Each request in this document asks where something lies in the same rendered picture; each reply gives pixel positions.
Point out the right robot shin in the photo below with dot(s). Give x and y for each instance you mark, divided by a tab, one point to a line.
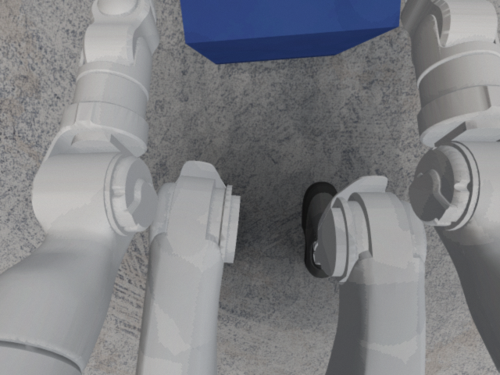
373	184

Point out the robot right upper arm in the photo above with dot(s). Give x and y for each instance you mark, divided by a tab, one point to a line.
456	189

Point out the robot left forearm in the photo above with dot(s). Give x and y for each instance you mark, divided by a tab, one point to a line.
113	82

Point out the carton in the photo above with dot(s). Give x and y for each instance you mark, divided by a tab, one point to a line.
242	31

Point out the left robot shin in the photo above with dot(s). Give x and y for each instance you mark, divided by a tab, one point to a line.
165	194

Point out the robot right forearm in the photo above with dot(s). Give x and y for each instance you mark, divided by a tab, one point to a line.
456	54

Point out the robot left upper arm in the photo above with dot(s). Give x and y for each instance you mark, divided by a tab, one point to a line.
54	302

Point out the robot shin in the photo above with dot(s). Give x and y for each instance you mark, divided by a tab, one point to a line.
373	184
165	194

